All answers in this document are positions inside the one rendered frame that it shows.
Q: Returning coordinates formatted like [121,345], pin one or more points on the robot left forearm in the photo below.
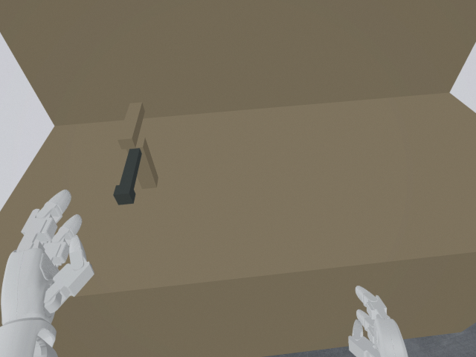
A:
[27,337]

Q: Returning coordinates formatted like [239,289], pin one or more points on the tap lever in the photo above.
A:
[124,193]

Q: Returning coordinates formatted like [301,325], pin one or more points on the counter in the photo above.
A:
[292,150]

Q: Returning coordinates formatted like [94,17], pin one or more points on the robot right hand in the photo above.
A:
[383,333]

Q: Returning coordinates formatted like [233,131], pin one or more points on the robot left hand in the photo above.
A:
[33,267]

